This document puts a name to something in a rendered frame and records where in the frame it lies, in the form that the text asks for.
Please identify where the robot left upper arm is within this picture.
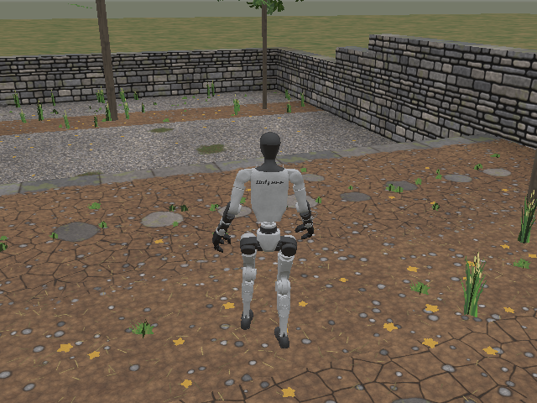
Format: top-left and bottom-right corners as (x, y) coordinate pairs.
(228, 168), (253, 215)

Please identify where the robot left thigh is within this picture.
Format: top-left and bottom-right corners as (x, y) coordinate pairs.
(240, 233), (257, 282)

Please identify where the robot right forearm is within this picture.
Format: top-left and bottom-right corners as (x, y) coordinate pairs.
(300, 200), (313, 228)

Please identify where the robot left forearm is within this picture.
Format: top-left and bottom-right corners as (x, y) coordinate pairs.
(216, 202), (235, 236)

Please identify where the robot left hand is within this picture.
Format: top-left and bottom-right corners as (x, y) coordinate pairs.
(212, 231), (231, 253)

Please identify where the robot right upper arm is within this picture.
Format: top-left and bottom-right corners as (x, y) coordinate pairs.
(287, 169), (309, 213)

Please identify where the robot right hand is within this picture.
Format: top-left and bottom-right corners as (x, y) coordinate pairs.
(295, 224), (314, 239)

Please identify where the humanoid robot head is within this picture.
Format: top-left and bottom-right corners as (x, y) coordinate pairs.
(255, 132), (284, 172)

